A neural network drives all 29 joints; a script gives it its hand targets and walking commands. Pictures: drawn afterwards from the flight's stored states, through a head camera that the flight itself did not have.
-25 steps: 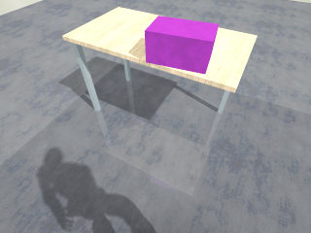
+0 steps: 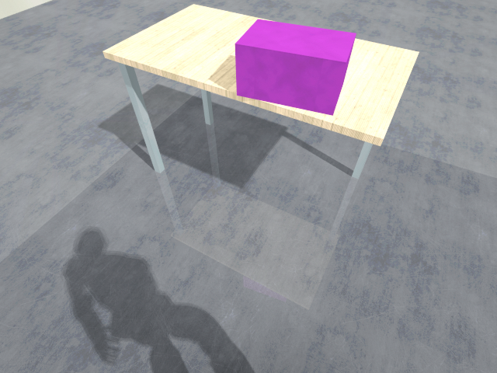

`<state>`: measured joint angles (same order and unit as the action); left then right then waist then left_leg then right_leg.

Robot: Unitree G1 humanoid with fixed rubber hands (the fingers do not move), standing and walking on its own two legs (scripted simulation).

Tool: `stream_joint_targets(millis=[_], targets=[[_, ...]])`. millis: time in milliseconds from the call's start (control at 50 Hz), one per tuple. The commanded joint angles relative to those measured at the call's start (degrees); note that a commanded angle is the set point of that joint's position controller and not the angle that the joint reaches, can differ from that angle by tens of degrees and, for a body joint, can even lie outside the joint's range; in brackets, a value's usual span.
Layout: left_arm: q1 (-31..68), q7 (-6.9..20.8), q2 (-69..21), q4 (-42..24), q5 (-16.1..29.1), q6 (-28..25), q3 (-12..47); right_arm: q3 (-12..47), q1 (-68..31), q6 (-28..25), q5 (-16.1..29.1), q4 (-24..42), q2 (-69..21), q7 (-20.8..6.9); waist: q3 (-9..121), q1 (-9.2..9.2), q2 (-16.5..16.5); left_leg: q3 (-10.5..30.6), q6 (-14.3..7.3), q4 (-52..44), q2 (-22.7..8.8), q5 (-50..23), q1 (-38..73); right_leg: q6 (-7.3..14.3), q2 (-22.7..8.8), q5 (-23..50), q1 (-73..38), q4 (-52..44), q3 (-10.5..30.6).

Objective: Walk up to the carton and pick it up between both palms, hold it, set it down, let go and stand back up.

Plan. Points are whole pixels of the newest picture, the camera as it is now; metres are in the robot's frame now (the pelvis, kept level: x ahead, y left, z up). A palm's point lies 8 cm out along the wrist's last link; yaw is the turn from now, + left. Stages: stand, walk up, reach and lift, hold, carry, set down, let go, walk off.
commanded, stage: stand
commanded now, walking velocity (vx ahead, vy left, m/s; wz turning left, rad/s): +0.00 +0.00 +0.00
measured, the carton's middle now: (294, 65) +0.97 -0.13 +0.01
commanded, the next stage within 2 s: none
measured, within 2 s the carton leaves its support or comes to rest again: neither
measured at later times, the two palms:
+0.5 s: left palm out of the picture -0.03 +0.19 -0.15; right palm out of the picture -0.03 -0.21 -0.15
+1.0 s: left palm out of the picture -0.03 +0.20 -0.15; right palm out of the picture -0.03 -0.20 -0.15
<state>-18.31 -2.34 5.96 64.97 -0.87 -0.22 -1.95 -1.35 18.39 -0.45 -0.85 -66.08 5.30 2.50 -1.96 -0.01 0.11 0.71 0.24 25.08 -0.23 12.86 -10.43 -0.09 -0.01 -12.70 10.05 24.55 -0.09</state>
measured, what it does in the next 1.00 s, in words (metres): stands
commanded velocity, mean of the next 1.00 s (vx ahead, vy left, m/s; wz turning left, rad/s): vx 0.00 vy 0.00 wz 0.00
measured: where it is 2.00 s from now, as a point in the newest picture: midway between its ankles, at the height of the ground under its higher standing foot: outside the picture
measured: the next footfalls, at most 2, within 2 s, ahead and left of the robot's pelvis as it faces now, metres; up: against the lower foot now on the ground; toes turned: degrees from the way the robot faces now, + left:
none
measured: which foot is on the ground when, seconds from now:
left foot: down 0.00-1.00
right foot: down 0.00-1.00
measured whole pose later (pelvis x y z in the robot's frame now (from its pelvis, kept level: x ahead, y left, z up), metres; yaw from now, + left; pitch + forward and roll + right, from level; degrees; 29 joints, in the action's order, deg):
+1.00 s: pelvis +0.00 +0.00 +0.00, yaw +0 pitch -1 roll +0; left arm -19.6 -2.2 5.7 64.5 -0.6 -0.4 -1.6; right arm -1.3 19.2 -0.2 -0.8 -65.7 5.2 2.1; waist -1.1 -0.3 0.1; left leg 0.9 0.7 24.7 -0.8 12.8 -11.0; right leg 0.2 0.5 -12.5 10.4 23.7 -0.1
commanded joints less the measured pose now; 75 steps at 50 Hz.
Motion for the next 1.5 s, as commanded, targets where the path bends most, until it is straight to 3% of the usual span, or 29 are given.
stream_joint_targets(millis=[0, 40, 140, 160, 200, 220, 280, 300, 360, 400, 420, 500, 540, 560, 580, 660, 820, 940, 960, 1000, 1040, 1080, 1200, 1260, 1280, 1380, 1400, 1420, 1480], targets=[[-6.2, -0.1, 1.5, 0.2, 0.0, 0.0, -0.1, -1.3, 4.3, -0.1, 0.1, 0.7, 5.9, 0.1, -2.3, 0.49, 0.8, 3.6, -1.3, -5.3, -3.9, -1.6, -2.4, 1.2, -3.3, 0.6, 0.9, -4.5, 2.9], [-5.3, -0.1, 0.4, -0.2, 0.3, 0.2, 0.3, -0.9, 4.7, 0.5, 0.1, 0.4, 4.4, -0.2, -4.6, -0.09, -1.1, 2.7, -0.7, -5.2, -3.4, -1.9, -2.3, 1.2, -4.2, 0.5, 3.0, -5.0, 3.3], [-4.4, -0.2, 3.7, -0.4, -0.1, 0.0, -0.7, -0.8, 4.0, -0.2, 0.1, 1.2, 3.4, -0.1, -4.1, -0.29, 1.3, 3.4, -0.7, -5.0, -4.0, -3.4, -2.4, 1.1, -3.7, 1.7, 3.4, -4.8, 3.0], [-4.4, -0.4, 3.3, -0.1, -0.1, -0.3, -0.5, -0.9, 3.9, -0.2, 0.2, 1.0, 4.3, 0.0, -3.9, -0.46, -1.1, 3.2, -1.2, -4.6, -3.7, -3.7, -2.1, 1.3, -3.9, 1.9, 2.9, -5.4, 3.6], [-5.6, -0.2, 4.6, 0.1, 0.0, -0.5, -0.6, -1.0, 5.6, -0.1, 0.1, 0.7, 3.9, -0.1, -3.1, -0.62, -0.5, 2.8, -1.0, -4.9, -3.6, -3.0, -1.2, 1.6, -3.9, 0.2, 2.9, -5.6, 4.2], [-4.0, -0.1, 4.3, -0.2, -0.1, -0.7, -1.0, -1.0, 4.2, -0.2, -0.3, 0.7, 4.4, 0.0, -3.9, -0.29, -3.8, 2.6, -1.1, -4.4, -3.7, -4.7, -0.9, 1.7, -4.5, 3.0, 2.7, -5.4, 4.5], [-4.7, -0.4, 1.9, -0.3, 0.1, -0.4, -0.2, -1.1, 4.9, 0.0, -0.1, 0.5, 3.7, 0.2, -4.2, -0.64, 1.8, 2.9, -1.2, -4.5, -3.5, -2.4, -2.6, 1.3, -3.6, -1.0, 3.1, -6.3, 4.2], [-3.8, -0.4, 1.4, -0.3, 0.2, -0.1, 0.0, -1.2, 3.6, 0.2, -0.2, 0.5, 5.5, 0.3, -5.4, -0.2, -1.7, 3.3, -1.3, -5.0, -3.7, -0.8, -4.2, 1.2, -3.8, -0.5, 2.4, -6.0, 4.0], [-5.8, -0.2, 1.7, 0.2, 0.2, -0.2, 0.0, -1.2, 2.5, 0.2, 0.0, 1.1, 4.8, 0.3, -3.9, 0.73, 3.4, 2.5, -1.0, -4.7, -3.5, -2.2, -2.6, 1.2, -3.9, -2.4, 3.6, -6.6, 4.3], [-5.4, -0.1, 2.4, -0.2, 0.2, -0.7, -0.3, -0.7, 4.7, -0.2, 0.0, 0.1, 4.1, 0.0, -2.1, -0.2, 0.0, 2.4, -1.1, -4.0, -3.7, -3.5, -0.1, 1.6, -4.3, 0.5, 3.1, -6.4, 4.6], [-4.9, -0.3, 4.5, -0.5, 0.2, -0.8, -0.6, -0.8, 5.4, -0.4, 0.2, 0.2, 4.7, -0.2, -1.3, -1.05, 1.0, 2.8, -0.9, -4.1, -4.0, -5.0, 0.2, 1.6, -4.0, 2.8, 2.3, -5.9, 4.3], [-3.8, 0.1, 2.8, -1.1, 0.2, -0.6, -0.3, -1.0, 3.7, 0.0, -0.1, 0.4, 5.1, -0.2, -4.9, -0.51, -2.6, 2.6, -0.7, -5.0, -3.8, -2.8, -2.7, 1.5, -4.2, 1.6, 3.0, -5.6, 4.2], [-6.7, -0.2, 5.1, -0.8, 0.3, -0.8, -0.9, -1.1, 4.4, 0.0, 0.2, 0.1, 5.7, -0.1, -2.7, 0.41, -1.7, 2.6, -1.2, -5.0, -3.8, -3.4, -0.9, 1.7, -4.5, 0.7, 1.6, -6.4, 4.8], [-7.2, -0.3, 4.3, 0.1, 0.1, -0.5, -0.5, -1.0, 4.7, -0.1, 0.3, 0.0, 5.1, -0.2, -3.3, -0.03, 2.2, 2.6, -0.7, -4.0, -3.5, -5.2, 0.6, 1.7, -4.4, -1.3, 3.9, -7.5, 4.9], [-5.3, -0.3, 2.3, 0.0, 0.2, -0.3, -0.1, -0.7, 5.0, -0.1, -0.1, 0.5, 5.0, -0.2, -5.5, -0.66, 2.0, 3.2, -0.8, -5.2, -4.1, -3.0, -1.9, 1.5, -3.7, -0.3, 3.7, -6.0, 3.8], [-4.9, 0.0, 2.6, -1.2, 0.3, 0.0, -0.4, -0.2, 3.8, -0.1, -0.2, 0.9, 1.9, -0.4, -5.8, 0.45, -3.8, 2.8, -0.5, -5.7, -3.8, -1.2, -3.2, 1.2, -3.6, 0.4, 3.8, -5.0, 3.7], [-4.3, 0.0, 3.7, -1.2, 0.1, 0.2, -0.4, -0.9, 5.4, 0.0, 0.2, 1.0, 4.6, -0.2, -3.9, -0.38, 3.0, 2.6, -0.9, -5.0, -3.6, -1.2, -1.2, 1.3, -3.8, -4.1, 4.9, -6.9, 4.1], [-5.1, -0.1, 4.4, -1.6, 0.3, -0.7, -0.2, -0.4, 5.4, 0.2, 0.1, 0.7, 2.8, 0.1, -6.6, -0.39, -1.6, 2.7, -1.2, -5.2, -3.7, -2.7, -4.3, 1.3, -4.6, -0.1, 3.4, -6.6, 4.4], [-5.5, 0.0, 5.2, -1.3, 0.3, -0.5, -0.5, -1.0, 4.4, 0.0, 0.1, 1.1, 4.9, -0.1, -4.4, 0.03, 0.8, 2.6, -1.2, -4.6, -3.6, -3.6, -2.8, 1.2, -4.2, -1.0, 3.5, -7.1, 4.9], [-6.2, 0.4, 3.7, -1.5, 0.0, -0.5, -0.3, -0.8, 5.5, -0.3, 0.0, 0.8, 4.5, -0.2, -3.5, 0.4, -1.5, 3.3, -1.1, -5.6, -4.0, -3.1, -2.2, 1.2, -3.8, 1.5, 2.7, -5.1, 3.6], [-4.5, 0.3, 3.8, -1.8, 0.2, -0.7, -0.3, -0.6, 6.1, -0.5, 0.2, 0.8, 4.9, -0.3, -2.7, -0.42, -0.5, 3.1, -1.1, -5.0, -4.0, -4.9, -2.5, 1.5, -4.1, 3.9, 0.5, -4.7, 3.3], [-7.2, 0.2, 1.5, -0.7, 0.2, -1.0, 0.2, -0.6, 4.0, -0.5, 0.0, 0.7, 4.5, -0.2, -4.7, 1.04, -0.7, 3.0, -1.2, -5.1, -4.1, -5.5, -2.6, 1.5, -4.5, 4.7, 1.5, -5.2, 3.7], [-6.4, 0.2, 2.4, -0.5, 0.3, -0.8, 0.2, -0.9, 5.8, -0.6, 0.2, 1.1, 4.9, -0.1, -2.2, -0.51, 1.2, 3.3, -1.3, -4.4, -4.7, -5.6, 0.2, 1.5, -4.3, 4.5, 1.5, -5.3, 3.5], [-5.8, 0.0, 3.5, -0.6, 0.1, -0.8, -0.2, -0.5, 5.5, -0.3, 0.2, 0.4, 4.3, -0.2, -3.5, -0.01, -1.8, 3.3, -1.5, -5.3, -4.4, -4.6, -3.2, 1.5, -4.3, 5.4, -0.7, -4.4, 3.6], [-4.7, -0.1, 2.2, -0.5, 0.0, -1.0, 0.3, -0.8, 4.2, -0.3, 0.2, 0.8, 5.5, -0.2, -3.7, 0.03, 0.9, 2.9, -1.1, -5.4, -4.0, -5.4, -2.2, 1.9, -4.3, 4.6, 1.3, -4.3, 3.6], [-5.1, 0.1, 2.7, -0.3, 0.7, -0.6, 0.0, -0.8, 3.6, -0.7, 0.1, 1.1, 5.4, 0.1, -3.1, 0.43, -1.4, 3.2, -1.3, -5.1, -4.5, -5.7, 0.5, 1.5, -4.0, 4.7, 1.8, -5.1, 3.7], [-4.4, -0.1, 4.4, -0.1, 0.2, -0.7, -0.4, -0.9, 4.6, -0.8, 0.2, 1.0, 5.3, -0.2, -1.9, -0.68, 1.5, 3.1, -1.3, -5.3, -4.6, -7.1, 0.3, 1.7, -4.3, 5.8, -0.2, -4.9, 3.6], [-4.1, -0.2, 4.9, -0.6, 0.3, -0.9, -0.7, -0.8, 3.8, -0.9, 0.1, 1.0, 5.4, -0.2, -3.0, 0.23, -0.5, 3.7, -1.3, -5.5, -4.6, -7.7, -1.5, 1.8, -4.2, 6.5, -0.9, -4.6, 3.5], [-6.5, 0.2, 2.3, 0.8, 0.2, -0.2, 0.2, -0.4, 4.8, 0.0, 0.3, 1.0, 4.1, -0.2, -6.3, 0.31, -0.5, 2.8, -0.3, -5.3, -4.2, -4.8, -1.3, 1.3, -3.8, 1.4, 2.7, -5.8, 3.3]])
